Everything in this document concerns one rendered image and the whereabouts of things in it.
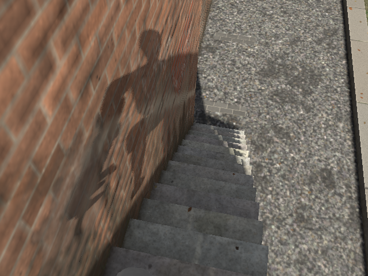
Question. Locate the stairs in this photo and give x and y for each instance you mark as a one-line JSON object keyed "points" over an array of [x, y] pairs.
{"points": [[201, 218]]}

